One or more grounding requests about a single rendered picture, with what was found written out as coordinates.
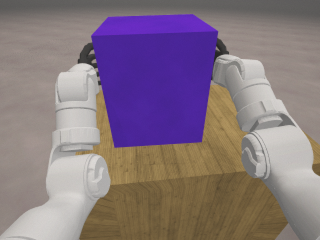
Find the left robot hand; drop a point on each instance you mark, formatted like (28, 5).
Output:
(85, 58)

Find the left robot upper arm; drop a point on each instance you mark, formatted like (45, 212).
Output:
(74, 185)

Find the robot right forearm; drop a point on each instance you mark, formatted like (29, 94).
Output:
(256, 105)

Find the pedestal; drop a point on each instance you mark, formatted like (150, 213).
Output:
(185, 191)

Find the robot left forearm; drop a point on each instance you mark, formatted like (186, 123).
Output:
(75, 108)

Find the carton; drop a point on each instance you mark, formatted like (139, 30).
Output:
(155, 73)

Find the right robot upper arm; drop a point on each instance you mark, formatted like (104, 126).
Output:
(282, 158)

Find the right robot hand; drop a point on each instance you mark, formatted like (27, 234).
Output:
(223, 51)

